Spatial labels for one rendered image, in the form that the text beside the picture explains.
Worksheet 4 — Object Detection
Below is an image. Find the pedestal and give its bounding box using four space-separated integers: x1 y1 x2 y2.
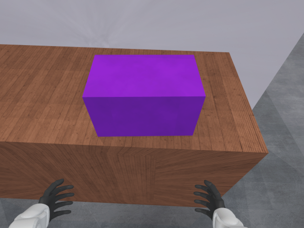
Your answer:
0 44 269 208

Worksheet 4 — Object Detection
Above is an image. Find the robot right hand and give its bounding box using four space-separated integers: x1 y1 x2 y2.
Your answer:
193 180 226 220

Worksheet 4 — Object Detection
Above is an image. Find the right robot forearm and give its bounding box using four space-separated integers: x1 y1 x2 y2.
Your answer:
212 208 247 228

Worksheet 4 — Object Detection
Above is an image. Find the robot left hand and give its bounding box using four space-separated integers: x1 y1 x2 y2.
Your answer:
38 179 74 222

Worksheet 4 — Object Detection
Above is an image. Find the carton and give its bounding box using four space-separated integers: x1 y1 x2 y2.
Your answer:
82 55 206 137

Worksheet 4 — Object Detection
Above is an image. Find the left robot forearm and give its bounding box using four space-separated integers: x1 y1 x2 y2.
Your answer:
9 203 50 228

